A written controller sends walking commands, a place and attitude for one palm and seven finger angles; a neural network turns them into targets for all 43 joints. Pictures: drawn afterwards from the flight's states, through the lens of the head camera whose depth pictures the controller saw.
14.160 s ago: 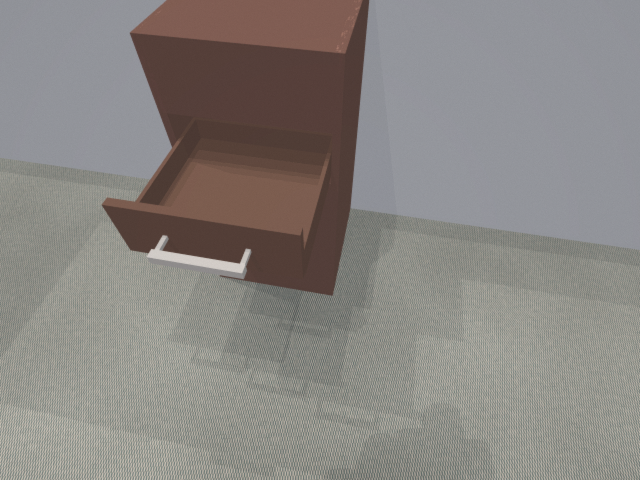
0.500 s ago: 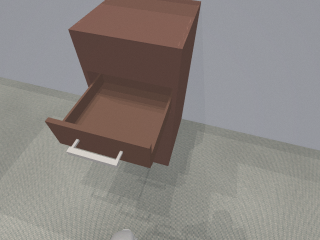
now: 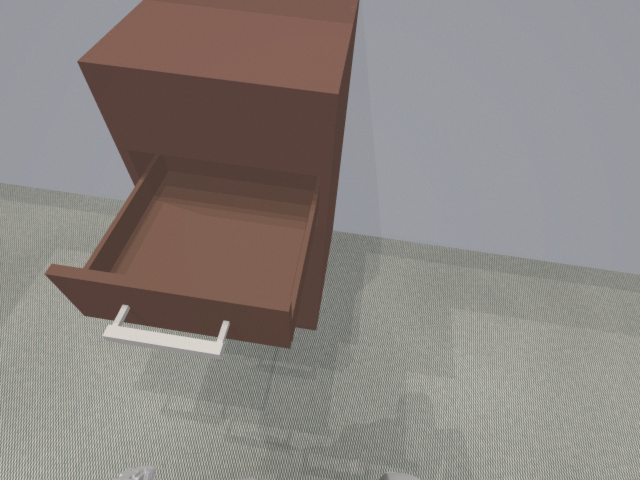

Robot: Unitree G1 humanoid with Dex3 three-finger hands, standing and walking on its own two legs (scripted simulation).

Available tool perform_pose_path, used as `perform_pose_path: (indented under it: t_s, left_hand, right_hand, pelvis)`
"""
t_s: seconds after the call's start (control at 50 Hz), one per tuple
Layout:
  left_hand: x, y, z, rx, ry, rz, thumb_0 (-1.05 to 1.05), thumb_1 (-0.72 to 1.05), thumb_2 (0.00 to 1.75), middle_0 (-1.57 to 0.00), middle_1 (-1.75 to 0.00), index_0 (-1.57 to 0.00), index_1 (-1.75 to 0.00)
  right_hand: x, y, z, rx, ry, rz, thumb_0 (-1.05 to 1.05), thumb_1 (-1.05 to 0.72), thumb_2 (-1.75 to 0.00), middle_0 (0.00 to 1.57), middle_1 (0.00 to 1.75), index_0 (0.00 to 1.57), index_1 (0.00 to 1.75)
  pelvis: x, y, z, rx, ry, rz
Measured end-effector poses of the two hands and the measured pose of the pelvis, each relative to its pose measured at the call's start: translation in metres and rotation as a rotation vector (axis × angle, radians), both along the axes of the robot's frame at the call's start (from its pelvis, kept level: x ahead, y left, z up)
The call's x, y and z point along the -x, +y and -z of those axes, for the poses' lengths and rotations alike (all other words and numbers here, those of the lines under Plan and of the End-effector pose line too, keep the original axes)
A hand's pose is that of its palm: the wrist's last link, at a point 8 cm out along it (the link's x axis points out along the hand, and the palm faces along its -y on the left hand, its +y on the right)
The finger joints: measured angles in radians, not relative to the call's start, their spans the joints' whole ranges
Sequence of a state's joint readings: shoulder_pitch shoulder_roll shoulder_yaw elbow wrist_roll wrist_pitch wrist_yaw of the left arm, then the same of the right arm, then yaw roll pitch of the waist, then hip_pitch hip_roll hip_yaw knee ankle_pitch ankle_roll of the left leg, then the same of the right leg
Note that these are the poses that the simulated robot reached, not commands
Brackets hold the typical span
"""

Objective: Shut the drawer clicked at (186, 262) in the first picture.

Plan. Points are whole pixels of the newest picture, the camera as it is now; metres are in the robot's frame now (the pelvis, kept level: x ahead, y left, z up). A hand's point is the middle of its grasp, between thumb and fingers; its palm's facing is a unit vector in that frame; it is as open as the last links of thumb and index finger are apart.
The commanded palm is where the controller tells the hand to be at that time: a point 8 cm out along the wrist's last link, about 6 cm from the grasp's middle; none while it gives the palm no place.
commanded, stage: come to a stop and stand still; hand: left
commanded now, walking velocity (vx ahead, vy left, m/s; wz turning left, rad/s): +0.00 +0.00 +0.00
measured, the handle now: (169, 330) +0.35 +0.26 -0.14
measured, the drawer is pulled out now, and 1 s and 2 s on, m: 0.30 0.30 0.30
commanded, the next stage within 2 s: look again from close up in 1.66 s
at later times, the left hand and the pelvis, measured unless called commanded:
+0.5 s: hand out of the picture +0.02 +0.12 -0.17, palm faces +0.07 -0.98 -0.19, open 7.3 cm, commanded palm none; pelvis +0.00 -0.06 +0.00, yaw +2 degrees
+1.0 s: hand out of the picture +0.03 +0.09 -0.17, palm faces +0.07 -0.98 -0.18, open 7.3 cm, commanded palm none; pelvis +0.04 -0.08 +0.00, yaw +1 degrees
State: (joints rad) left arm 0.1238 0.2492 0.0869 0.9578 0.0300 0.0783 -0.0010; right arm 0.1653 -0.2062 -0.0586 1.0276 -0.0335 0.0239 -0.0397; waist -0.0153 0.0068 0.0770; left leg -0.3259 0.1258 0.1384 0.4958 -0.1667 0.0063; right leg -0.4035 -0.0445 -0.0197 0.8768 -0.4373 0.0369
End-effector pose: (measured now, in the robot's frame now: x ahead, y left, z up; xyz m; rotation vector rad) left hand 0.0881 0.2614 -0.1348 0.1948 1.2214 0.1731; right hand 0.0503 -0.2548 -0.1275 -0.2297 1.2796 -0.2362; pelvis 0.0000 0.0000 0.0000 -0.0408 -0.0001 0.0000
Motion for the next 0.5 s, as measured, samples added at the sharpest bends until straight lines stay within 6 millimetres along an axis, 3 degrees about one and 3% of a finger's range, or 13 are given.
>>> perform_pose_path:
  t_s: [0.06, 0.12, 0.22, 0.32, 0.42, 0.5]
  left_hand:
    - [-0.005, -0.015, -0.004, -0.019, -0.036, 0.023, 0.0, 0.91, 0.9, -0.19, -0.3, -0.2, -0.29]
    - [0.002, -0.033, -0.002, -0.04, -0.037, 0.033, 0.0, 0.91, 0.9, -0.19, -0.3, -0.2, -0.29]
    - [0.023, -0.065, 0.0, 0.004, 0.015, 0.026, 0.0, 0.9, 0.9, -0.19, -0.3, -0.2, -0.29]
    - [0.037, -0.084, 0.016, 0.063, 0.042, -0.022, 0.0, 0.92, 0.9, -0.2, -0.3, -0.21, -0.3]
    - [0.058, -0.09, 0.013, 0.067, 0.092, -0.056, 0.0, 0.93, 0.9, -0.2, -0.3, -0.2, -0.3]
    - [0.078, -0.095, 0.007, 0.056, 0.149, -0.073, 0.0, 0.92, 0.9, -0.2, -0.3, -0.2, -0.29]
  right_hand:
    - [0.027, -0.024, 0.009, -0.011, 0.046, 0.034, 0.01, -0.91, -0.9, 0.2, 0.3, 0.2, 0.3]
    - [0.049, -0.043, 0.019, -0.027, 0.091, 0.064, 0.01, -0.91, -0.9, 0.2, 0.3, 0.2, 0.3]
    - [0.066, -0.048, 0.016, -0.05, 0.132, 0.073, 0.01, -0.91, -0.9, 0.19, 0.3, 0.19, 0.29]
    - [0.07, -0.034, 0.016, -0.066, 0.144, 0.049, 0.01, -0.91, -0.9, 0.19, 0.3, 0.19, 0.29]
    - [0.059, -0.019, 0.013, -0.117, 0.147, 0.005, 0.01, -0.91, -0.9, 0.2, 0.3, 0.2, 0.29]
    - [0.05, -0.022, 0.017, -0.127, 0.148, -0.008, 0.02, -0.93, -0.9, 0.2, 0.3, 0.2, 0.3]
  pelvis:
    - [0.003, -0.016, 0.004, -0.014, 0.006, -0.004]
    - [0.006, -0.032, 0.01, -0.04, 0.008, -0.003]
    - [0.004, -0.042, 0.004, -0.035, 0.002, -0.018]
    - [0.0, -0.048, 0.006, -0.016, 0.001, -0.034]
    - [-0.002, -0.058, -0.001, -0.033, 0.006, -0.028]
    - [-0.005, -0.062, -0.003, -0.038, 0.008, -0.027]
